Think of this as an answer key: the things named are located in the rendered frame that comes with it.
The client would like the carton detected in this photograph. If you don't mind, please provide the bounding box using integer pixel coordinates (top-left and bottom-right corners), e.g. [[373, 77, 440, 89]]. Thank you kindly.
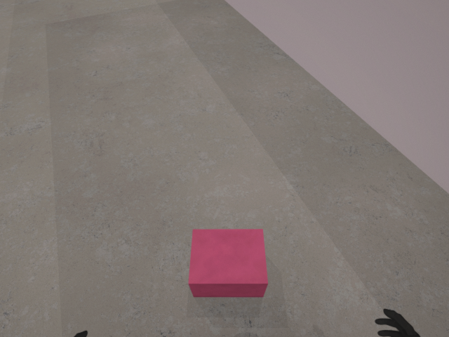
[[188, 229, 268, 297]]

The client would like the robot right hand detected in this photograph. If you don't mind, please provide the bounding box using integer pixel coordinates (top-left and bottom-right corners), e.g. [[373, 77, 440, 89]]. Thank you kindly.
[[375, 309, 420, 337]]

